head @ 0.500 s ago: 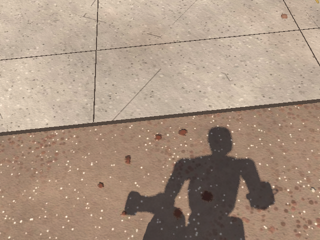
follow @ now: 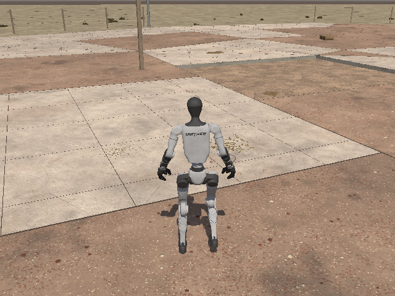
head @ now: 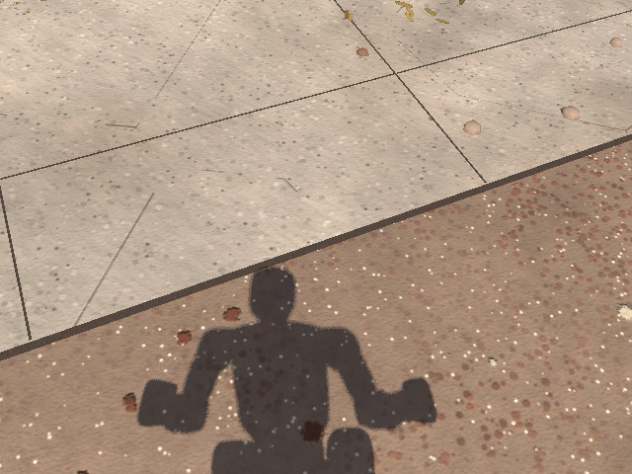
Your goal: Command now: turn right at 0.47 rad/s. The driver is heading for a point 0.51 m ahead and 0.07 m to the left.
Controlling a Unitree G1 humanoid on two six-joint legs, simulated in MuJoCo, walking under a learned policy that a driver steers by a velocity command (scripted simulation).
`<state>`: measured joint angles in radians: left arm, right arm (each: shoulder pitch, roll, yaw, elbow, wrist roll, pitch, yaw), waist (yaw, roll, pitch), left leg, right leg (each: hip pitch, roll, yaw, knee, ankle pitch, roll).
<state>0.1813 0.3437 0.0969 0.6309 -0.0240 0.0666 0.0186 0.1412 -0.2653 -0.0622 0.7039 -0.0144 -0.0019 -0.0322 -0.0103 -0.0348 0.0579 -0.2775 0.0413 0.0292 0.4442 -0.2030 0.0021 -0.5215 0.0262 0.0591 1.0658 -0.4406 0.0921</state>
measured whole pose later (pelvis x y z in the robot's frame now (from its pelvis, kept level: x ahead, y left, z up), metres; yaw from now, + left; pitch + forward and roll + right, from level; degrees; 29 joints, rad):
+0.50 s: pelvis +0.02 -0.04 +0.00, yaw -5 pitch +1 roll +0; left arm 0.24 0.25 0.04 0.71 -0.01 -0.02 0.01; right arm 0.20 -0.30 -0.06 0.79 0.02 -0.03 0.00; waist 0.02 0.02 -0.01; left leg -0.35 0.05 0.02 0.71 -0.39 -0.02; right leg -0.17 0.03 0.03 0.37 -0.22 -0.05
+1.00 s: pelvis +0.18 -0.04 -0.01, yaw -4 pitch +2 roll +1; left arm 0.07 0.26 0.04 0.68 0.00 -0.07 -0.04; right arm 0.38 -0.28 -0.04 0.85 0.02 -0.04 -0.01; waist -0.08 -0.04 0.05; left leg 0.03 -0.02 0.03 0.32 -0.37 0.01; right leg -0.52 -0.02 0.00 0.52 0.03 -0.02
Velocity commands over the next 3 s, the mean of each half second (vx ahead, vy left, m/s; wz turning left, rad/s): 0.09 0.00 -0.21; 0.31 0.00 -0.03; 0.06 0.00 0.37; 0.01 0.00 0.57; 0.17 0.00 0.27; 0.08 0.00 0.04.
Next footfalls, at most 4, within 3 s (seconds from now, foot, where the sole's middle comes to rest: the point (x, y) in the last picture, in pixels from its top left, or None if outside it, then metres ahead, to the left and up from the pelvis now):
0.16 right None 0.04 -0.15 -0.78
0.60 left None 0.10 0.08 -0.78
1.02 right None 0.36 -0.16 -0.78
1.46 left None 0.28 0.08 -0.78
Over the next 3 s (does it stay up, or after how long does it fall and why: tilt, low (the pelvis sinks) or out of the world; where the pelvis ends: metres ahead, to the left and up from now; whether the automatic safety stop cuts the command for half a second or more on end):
stays up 0.39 0.07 -0.01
